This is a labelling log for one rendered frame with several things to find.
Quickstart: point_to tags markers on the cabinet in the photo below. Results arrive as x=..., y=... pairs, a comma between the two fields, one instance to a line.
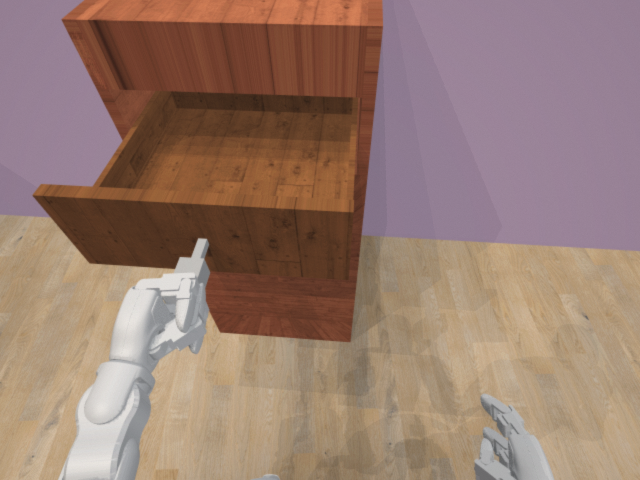
x=331, y=48

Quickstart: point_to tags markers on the robot left forearm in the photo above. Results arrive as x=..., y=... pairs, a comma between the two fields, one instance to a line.
x=110, y=418

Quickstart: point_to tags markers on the handle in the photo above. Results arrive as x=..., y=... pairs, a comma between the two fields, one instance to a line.
x=196, y=264

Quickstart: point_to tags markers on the robot left hand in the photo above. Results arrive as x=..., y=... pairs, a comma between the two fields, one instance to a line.
x=143, y=314

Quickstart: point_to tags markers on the drawer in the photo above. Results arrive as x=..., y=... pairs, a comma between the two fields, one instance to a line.
x=268, y=180

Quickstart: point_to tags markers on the robot right hand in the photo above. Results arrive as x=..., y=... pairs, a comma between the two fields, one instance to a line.
x=521, y=457

